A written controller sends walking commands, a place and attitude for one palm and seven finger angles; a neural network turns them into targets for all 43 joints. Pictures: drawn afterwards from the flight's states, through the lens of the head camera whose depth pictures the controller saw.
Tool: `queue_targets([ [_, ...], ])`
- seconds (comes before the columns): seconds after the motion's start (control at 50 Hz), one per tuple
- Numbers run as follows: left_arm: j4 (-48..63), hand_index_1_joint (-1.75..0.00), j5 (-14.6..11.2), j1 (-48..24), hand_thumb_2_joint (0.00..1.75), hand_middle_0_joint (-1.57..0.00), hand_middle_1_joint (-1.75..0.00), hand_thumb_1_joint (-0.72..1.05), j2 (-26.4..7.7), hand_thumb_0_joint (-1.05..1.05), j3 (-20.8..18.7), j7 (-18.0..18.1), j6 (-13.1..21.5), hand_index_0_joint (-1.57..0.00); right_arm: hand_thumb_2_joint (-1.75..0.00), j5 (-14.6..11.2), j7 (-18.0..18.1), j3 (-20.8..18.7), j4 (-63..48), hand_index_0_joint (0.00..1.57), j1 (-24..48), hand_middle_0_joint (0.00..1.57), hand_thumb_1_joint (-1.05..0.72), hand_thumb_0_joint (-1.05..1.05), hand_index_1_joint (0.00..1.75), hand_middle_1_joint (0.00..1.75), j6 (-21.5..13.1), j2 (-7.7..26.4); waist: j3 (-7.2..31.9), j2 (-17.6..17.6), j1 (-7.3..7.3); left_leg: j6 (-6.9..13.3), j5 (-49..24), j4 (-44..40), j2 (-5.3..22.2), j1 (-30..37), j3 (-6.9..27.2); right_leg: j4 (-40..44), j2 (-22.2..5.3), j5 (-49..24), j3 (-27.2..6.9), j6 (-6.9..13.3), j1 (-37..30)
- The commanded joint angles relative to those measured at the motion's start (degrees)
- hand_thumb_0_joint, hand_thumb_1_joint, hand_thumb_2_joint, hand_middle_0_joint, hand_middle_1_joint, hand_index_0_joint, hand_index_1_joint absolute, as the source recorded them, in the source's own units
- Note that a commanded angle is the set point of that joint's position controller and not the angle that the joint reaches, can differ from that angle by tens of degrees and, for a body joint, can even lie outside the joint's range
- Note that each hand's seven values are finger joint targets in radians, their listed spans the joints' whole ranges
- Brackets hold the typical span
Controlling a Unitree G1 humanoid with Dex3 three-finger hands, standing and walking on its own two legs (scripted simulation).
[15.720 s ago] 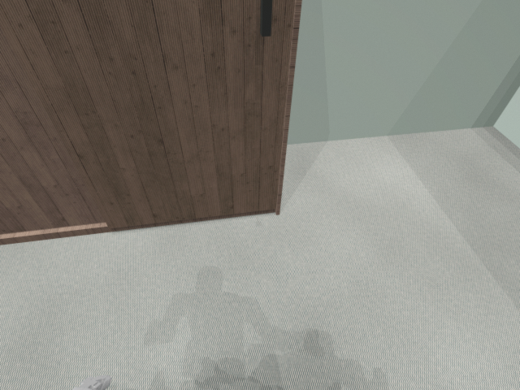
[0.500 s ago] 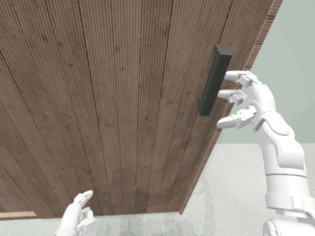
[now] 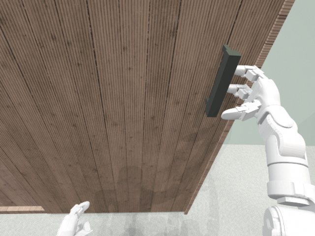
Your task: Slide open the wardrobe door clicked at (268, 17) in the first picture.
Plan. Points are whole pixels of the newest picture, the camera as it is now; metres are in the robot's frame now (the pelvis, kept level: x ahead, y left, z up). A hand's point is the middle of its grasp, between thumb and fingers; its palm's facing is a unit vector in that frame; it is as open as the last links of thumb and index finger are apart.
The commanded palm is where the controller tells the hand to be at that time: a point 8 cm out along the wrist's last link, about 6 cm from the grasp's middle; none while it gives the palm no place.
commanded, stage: feel for the door with the fingertips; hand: right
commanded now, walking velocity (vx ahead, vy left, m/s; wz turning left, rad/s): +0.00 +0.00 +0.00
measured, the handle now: (218, 82) +0.44 -0.10 +0.22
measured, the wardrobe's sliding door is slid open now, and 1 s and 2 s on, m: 0.00 0.00 0.00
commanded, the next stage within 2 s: slide the fingers in behind the handle in 0.14 s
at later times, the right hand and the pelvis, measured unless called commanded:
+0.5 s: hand (234, 95) +0.39 -0.14 +0.22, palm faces -0.10 +0.99 -0.01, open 13.9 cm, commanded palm +0.37 -0.19 +0.23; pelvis +0.01 -0.01 +0.00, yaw +0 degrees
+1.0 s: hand (226, 95) +0.38 -0.11 +0.23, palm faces -0.10 +0.99 -0.02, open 14.0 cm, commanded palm +0.36 -0.17 +0.23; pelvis +0.01 -0.01 +0.00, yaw +0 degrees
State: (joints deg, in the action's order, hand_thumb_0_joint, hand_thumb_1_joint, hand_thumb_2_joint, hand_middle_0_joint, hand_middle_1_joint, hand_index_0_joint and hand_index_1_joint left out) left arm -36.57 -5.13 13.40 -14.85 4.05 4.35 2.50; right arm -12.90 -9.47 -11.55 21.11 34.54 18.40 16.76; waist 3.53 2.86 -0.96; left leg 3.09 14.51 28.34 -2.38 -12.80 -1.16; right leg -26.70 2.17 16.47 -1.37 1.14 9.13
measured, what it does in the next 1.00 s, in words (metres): stands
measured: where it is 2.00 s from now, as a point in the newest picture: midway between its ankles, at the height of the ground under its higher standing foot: outside the picture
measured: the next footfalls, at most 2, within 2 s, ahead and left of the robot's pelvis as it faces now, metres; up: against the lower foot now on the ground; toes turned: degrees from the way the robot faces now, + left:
none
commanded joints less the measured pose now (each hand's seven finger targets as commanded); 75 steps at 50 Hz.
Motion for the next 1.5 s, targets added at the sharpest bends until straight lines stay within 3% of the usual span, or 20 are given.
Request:
queue_targets([
  [0.0, 9.91, -0.3, -0.2, -9.0, 0.9, -0.2, -0.3, 0.9, -5.49, 0.0, -2.18, 0.71, 3.89, -0.2, -0.3, -0.07, 0.01, -1.79, -14.15, 0.3, 29.92, 0.3, 0.5, 0.0, 1.2, 1.2, -4.38, 10.74, 12.8, -1.69, 0.26, -1.4, -14.65, -4.14, 4.12, 5.77, 1.86, 2.46, -1.7, -12.32, 0.23, 2.1, -1.94],
  [0.14, 8.21, -0.3, -0.01, -7.63, 0.9, -0.2, -0.3, 0.9, -5.81, 0.0, -2.2, 1.15, 4.6, -0.2, -0.3, -0.85, -0.07, -1.62, -9.97, 0.3, 33.6, 0.3, 0.5, 0.0, 1.2, 1.2, -5.05, 10.16, 13.03, -4.0, -0.68, -1.37, -13.78, -4.48, 3.67, 4.69, 1.51, 2.63, -1.71, -11.81, -0.27, 2.13, -2.57],
  [0.16, 8.33, -0.3, 0.11, -7.36, 0.9, -0.2, -0.3, 0.9, -5.91, 0.0, -2.43, 1.1, 4.43, -0.2, -0.3, -0.66, 0.24, -3.19, -9.46, 0.3, 30.94, 0.3, 0.5, 0.0, 1.2, 1.2, -4.94, 11.46, 13.31, -3.7, 0.24, -1.21, -13.86, -4.35, 3.62, 5.36, 1.39, 2.76, -1.87, -12.61, -0.45, 1.94, -2.76],
  [0.24, 8.06, -0.3, -0.09, -7.2, 0.9, -0.2, -0.3, 0.9, -5.6, 0.0, -2.2, 0.87, 4.39, -0.2, -0.3, -0.4, 0.42, 0.38, -7.83, 0.3, 33.51, 0.3, 0.5, 0.0, 1.2, 1.2, -4.65, 7.33, 11.97, -2.83, -0.85, -1.08, -13.4, -4.31, 3.46, 2.77, 1.06, 2.6, -1.84, -12.26, -0.43, 1.85, -3.0],
  [0.26, 7.95, -0.3, 0.04, -6.85, 0.9, -0.2, -0.3, 0.9, -5.85, 0.0, -2.42, 0.91, 4.27, -0.2, -0.3, -0.29, 0.62, -0.33, -7.65, 0.3, 32.65, 0.3, 0.5, 0.0, 1.2, 1.2, -4.75, 8.19, 12.24, -4.57, -0.56, -1.08, -13.58, -4.34, 3.34, 3.35, 0.75, 2.88, -2.1, -12.9, -0.84, 1.78, -3.46],
  [0.36, 9.14, -0.3, 0.31, -7.68, 0.9, -0.2, -0.3, 0.9, -5.54, 0.0, -2.33, 0.36, 4.06, -0.2, -0.3, -0.14, 0.61, -1.14, -11.44, 0.3, 28.56, 0.3, 0.5, 0.0, 1.2, 1.2, -5.11, 8.07, 15.22, -3.72, 0.93, -0.7, -17.51, -3.13, 3.38, 5.8, 0.49, 2.68, -2.05, -16.87, -0.85, 1.47, -4.87],
  [0.4, 9.56, -0.3, 0.26, -8.1, 0.9, -0.2, -0.3, 0.9, -5.24, 0.0, -2.14, 0.17, 3.97, -0.2, -0.3, -0.49, 0.32, -0.42, -12.88, 0.3, 28.36, 0.3, 0.5, 0.0, 1.2, 1.2, -4.83, 6.89, 15.05, -5.01, 0.66, -0.82, -17.95, -3.11, 3.34, 5.79, 0.54, 2.69, -2.11, -16.92, -0.72, 1.55, -4.8],
  [0.46, 10.16, -0.3, 0.43, -9.03, 0.9, -0.2, -0.3, 0.9, -5.38, 0.0, -2.11, 0.19, 3.42, -0.2, -0.3, -0.35, 0.56, -3.44, -14.54, 0.3, 24.87, 0.3, 0.5, 0.0, 1.2, 1.2, -4.32, 10.08, 14.44, -4.77, 1.96, -0.82, -18.11, -3.32, 3.43, 7.09, 0.72, 2.96, -2.03, -16.75, -0.53, 1.55, -4.22],
  [0.6, 11.04, -0.3, 0.44, -10.57, 0.9, -0.2, -0.3, 0.9, -4.66, 0.0, -1.73, -0.12, 2.52, -0.2, -0.3, -0.08, 1.67, -0.93, -20.72, 0.3, 23.53, 0.3, 0.5, 0.0, 1.2, 1.2, -2.37, 6.71, 13.27, -2.56, 1.63, -0.65, -17.55, -3.28, 3.31, 6.64, 0.41, 3.24, -2.18, -17.04, -0.46, 1.18, -4.64],
  [0.68, 10.54, -0.3, 0.37, -10.81, 0.9, -0.2, -0.3, 0.9, -4.48, 0.0, -1.78, 0.01, 2.18, -0.2, -0.3, 0.19, 2.01, 3.23, -22.38, 0.3, 26.77, 0.3, 0.5, 0.0, 1.2, 1.2, -1.17, 2.65, 12.52, -1.62, 0.23, -0.61, -16.42, -3.42, 2.95, 4.03, 0.0, 3.02, -2.32, -17.32, -0.98, 0.93, -6.52],
  [0.76, 9.99, -0.3, 0.75, -10.82, 0.9, -0.2, -0.3, 0.9, -4.69, 0.0, -1.79, 0.19, 1.5, -0.2, -0.3, -0.08, 3.11, 0.29, -20.52, 0.3, 24.65, 0.3, 0.5, 0.0, 1.2, 1.2, 0.29, 4.84, 12.87, -4.5, 1.26, -0.61, -16.01, -3.46, 2.79, 5.26, -0.08, 3.1, -1.99, -16.68, -1.22, 0.9, -5.45],
  [0.86, 10.38, -0.3, 0.88, -11.42, 0.9, -0.2, -0.3, 0.9, -4.25, 0.0, -1.62, -0.25, 0.51, -0.2, -0.3, 0.33, 4.52, -0.31, -21.29, 0.3, 23.05, 0.3, 0.5, 0.0, 1.2, 1.2, 0.74, 4.85, 13.86, -3.85, 2.04, -0.58, -17.93, -3.29, 2.94, 7.03, 0.19, 2.99, -1.75, -18.18, -0.57, 0.84, -5.03],
  [0.88, 10.45, -0.3, 0.82, -11.78, 0.9, -0.2, -0.3, 0.9, -4.03, 0.0, -1.46, -0.36, 0.27, -0.2, -0.3, 0.63, 4.39, 2.38, -21.97, 0.3, 24.25, 0.3, 0.5, 0.0, 1.2, 1.2, 0.67, 2.27, 13.58, -3.37, 1.25, -0.69, -18.16, -3.35, 3.06, 6.62, 0.18, 3.0, -1.85, -18.39, -0.17, 0.91, -5.27],
  [0.94, 10.53, -0.3, 0.82, -11.88, 0.9, -0.2, -0.3, 0.9, -3.97, 0.0, -1.55, -0.55, -0.13, -0.2, -0.3, 0.69, 4.62, 2.95, -22.33, 0.3, 24.07, 0.3, 0.5, 0.0, 1.2, 1.2, 0.81, 1.54, 13.57, -4.2, 1.09, -0.76, -18.5, -3.33, 2.93, 6.77, 0.13, 2.87, -1.84, -18.14, -0.11, 0.97, -4.99],
  [1.0, 10.48, -0.3, 0.92, -11.8, 0.9, -0.2, -0.3, 0.9, -4.05, 0.0, -1.57, -0.38, -0.48, -0.2, -0.3, 0.53, 5.09, 1.44, -20.89, 0.3, 24.02, 0.3, 0.5, 0.0, 1.2, 1.2, 1.44, 2.67, 12.68, -6.24, 1.31, -0.92, -17.55, -3.96, 2.79, 6.84, 0.29, 3.22, -1.78, -16.7, -0.1, 1.33, -4.25],
  [1.06, 10.82, -0.3, 0.88, -12.46, 0.9, -0.2, -0.3, 0.9, -3.93, 0.0, -1.57, -0.34, -0.87, -0.2, -0.3, 0.59, 5.28, 1.22, -21.82, 0.3, 23.58, 0.3, 0.5, 0.0, 1.2, 1.2, 1.72, 3.01, 12.69, -4.26, 1.8, -0.97, -17.79, -4.19, 2.86, 7.35, 0.72, 3.12, -1.52, -16.55, 0.3, 1.44, -4.38],
  [1.2, 10.93, -0.3, 1.01, -12.62, 0.9, -0.2, -0.3, 0.9, -3.72, 0.0, -1.49, -0.47, -1.15, -0.2, -0.3, 0.69, 5.53, 1.12, -23.72, 0.3, 22.67, 0.3, 0.5, 0.0, 1.2, 1.2, 1.28, 3.21, 14.4, -5.3, 1.95, -1.18, -19.51, -4.4, 2.96, 9.86, 1.07, 3.36, -1.39, -16.98, 0.76, 1.65, -4.0],
  [1.28, 10.63, -0.3, 0.76, -12.96, 0.9, -0.2, -0.3, 0.9, -3.91, 0.0, -1.37, -0.43, -1.5, -0.2, -0.3, 0.59, 5.36, 2.55, -21.85, 0.3, 23.48, 0.3, 0.5, 0.0, 1.2, 1.2, 2.05, 1.94, 11.09, -5.09, 1.47, -1.38, -16.49, -5.51, 2.98, 8.03, 1.2, 3.86, -1.26, -14.09, 0.75, 1.8, -2.89],
  [1.36, 10.63, -0.3, 0.83, -12.9, 0.9, -0.2, -0.3, 0.9, -3.69, 0.0, -1.57, -0.4, -1.15, -0.2, -0.3, 0.91, 5.5, 4.98, -22.79, 0.3, 25.62, 0.3, 0.5, 0.0, 1.2, 1.2, 1.72, -0.31, 11.97, -3.31, 1.01, -1.29, -15.69, -5.57, 2.85, 7.39, 1.24, 3.66, -1.14, -13.83, 0.66, 1.87, -4.17],
  [1.48, 10.36, -0.3, 0.98, -12.77, 0.9, -0.2, -0.3, 0.9, -3.69, 0.0, -1.5, -0.39, -1.11, -0.2, -0.3, 0.7, 5.4, 6.24, -22.2, 0.3, 27.07, 0.3, 0.5, 0.0, 1.2, 1.2, 1.61, -1.6, 12.32, -5.19, 0.59, -1.43, -15.81, -5.74, 2.79, 7.4, 1.28, 3.79, -1.07, -13.63, 0.41, 2.02, -4.32],
])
